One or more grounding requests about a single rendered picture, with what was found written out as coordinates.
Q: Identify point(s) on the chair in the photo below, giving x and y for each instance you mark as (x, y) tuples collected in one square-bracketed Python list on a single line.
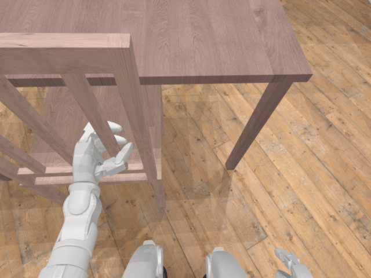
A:
[(138, 109)]

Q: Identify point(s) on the robot left hand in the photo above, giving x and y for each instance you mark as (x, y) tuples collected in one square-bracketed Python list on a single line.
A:
[(87, 154)]

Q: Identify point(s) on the robot left forearm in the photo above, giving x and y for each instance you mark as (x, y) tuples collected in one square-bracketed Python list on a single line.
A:
[(74, 246)]

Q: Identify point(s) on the robot right hand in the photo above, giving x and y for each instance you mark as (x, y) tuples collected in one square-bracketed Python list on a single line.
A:
[(292, 263)]

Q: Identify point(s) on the left robot thigh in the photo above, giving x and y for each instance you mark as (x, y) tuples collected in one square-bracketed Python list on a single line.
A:
[(146, 262)]

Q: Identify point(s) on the table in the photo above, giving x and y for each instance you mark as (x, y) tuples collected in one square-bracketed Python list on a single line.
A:
[(178, 42)]

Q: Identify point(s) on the robot right shin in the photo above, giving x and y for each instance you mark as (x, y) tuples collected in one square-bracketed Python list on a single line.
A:
[(218, 249)]

